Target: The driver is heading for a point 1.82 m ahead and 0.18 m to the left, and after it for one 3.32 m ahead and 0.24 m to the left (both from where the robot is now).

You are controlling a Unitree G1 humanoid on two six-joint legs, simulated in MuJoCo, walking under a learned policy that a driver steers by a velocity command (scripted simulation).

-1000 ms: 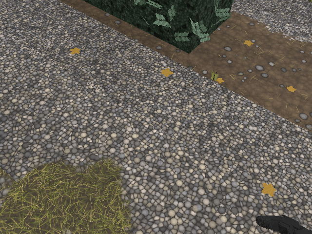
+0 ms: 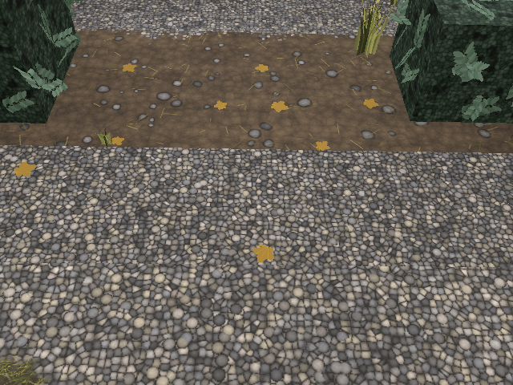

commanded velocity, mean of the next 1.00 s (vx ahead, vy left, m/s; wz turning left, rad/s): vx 0.00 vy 0.00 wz -0.15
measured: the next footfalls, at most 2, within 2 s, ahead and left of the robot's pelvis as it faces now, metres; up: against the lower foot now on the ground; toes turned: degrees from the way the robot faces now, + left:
right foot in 0.40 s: -0.01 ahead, -0.15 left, +0.00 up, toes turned -2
right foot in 1.86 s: +0.51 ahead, -0.22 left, -0.19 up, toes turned -8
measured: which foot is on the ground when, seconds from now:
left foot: down 0.00-1.00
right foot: up 0.00-0.38, down 0.40-1.00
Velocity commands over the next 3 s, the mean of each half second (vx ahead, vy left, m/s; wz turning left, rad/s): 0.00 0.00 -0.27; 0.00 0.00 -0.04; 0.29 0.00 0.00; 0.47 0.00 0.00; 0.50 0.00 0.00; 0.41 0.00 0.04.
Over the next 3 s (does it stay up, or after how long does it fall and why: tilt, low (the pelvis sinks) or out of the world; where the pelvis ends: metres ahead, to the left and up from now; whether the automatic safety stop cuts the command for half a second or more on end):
stays up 0.99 -0.19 -0.25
